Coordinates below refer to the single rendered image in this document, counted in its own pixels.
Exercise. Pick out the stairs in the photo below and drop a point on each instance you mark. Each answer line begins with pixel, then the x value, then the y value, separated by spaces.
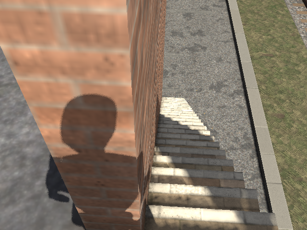
pixel 193 186

